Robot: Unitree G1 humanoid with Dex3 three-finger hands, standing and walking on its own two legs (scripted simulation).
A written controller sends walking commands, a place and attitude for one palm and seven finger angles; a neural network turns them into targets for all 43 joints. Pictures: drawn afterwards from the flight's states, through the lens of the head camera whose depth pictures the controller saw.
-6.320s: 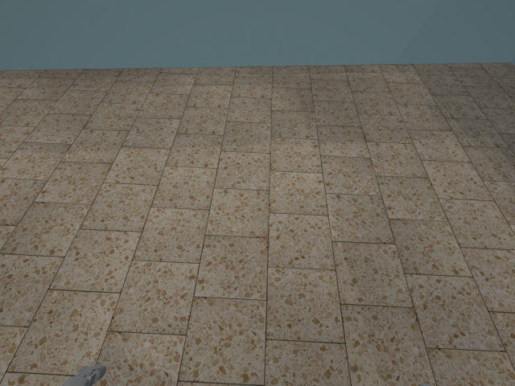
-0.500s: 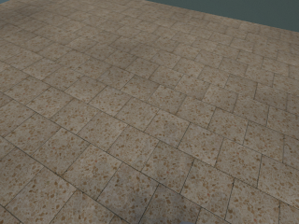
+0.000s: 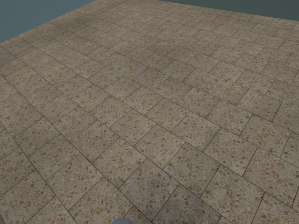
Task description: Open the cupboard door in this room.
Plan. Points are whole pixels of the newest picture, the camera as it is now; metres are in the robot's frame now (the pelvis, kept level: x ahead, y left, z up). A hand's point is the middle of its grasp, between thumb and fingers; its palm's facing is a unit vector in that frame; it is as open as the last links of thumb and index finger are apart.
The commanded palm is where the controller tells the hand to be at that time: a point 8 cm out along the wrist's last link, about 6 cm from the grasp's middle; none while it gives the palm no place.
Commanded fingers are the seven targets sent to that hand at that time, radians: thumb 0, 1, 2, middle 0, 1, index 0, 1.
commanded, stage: turn or walk to find it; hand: left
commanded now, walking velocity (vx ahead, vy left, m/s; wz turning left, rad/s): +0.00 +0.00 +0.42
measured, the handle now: out of the picture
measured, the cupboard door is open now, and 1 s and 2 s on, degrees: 0 0 0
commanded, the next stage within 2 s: none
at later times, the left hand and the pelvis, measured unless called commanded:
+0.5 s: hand out of the picture -0.04 +0.27 -0.17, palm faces +0.25 -0.94 -0.25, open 7.4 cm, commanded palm none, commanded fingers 0.00 0.90 0.90 -0.20 -0.30 -0.20 -0.30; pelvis -0.04 +0.06 +0.00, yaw +11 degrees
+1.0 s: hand out of the picture -0.06 +0.18 -0.14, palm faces +0.42 -0.86 -0.29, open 7.3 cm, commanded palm none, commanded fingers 0.00 0.90 0.90 -0.20 -0.30 -0.20 -0.30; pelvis -0.06 -0.03 +0.00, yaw +25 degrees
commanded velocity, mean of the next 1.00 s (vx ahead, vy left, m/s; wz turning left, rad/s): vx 0.00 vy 0.00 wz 0.42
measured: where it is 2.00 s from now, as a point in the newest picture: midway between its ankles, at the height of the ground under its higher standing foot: outside the picture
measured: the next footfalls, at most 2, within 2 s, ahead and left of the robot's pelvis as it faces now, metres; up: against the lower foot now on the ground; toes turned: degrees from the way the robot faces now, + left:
left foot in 0.22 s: -0.01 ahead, +0.15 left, +0.00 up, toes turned +11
right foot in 0.74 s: +0.01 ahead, -0.08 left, +0.00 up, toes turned +15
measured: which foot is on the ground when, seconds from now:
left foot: up 0.00-0.20, down 0.22-0.76, up 0.78-1.00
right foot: down 0.00-0.22, up 0.24-0.72, down 0.74-1.00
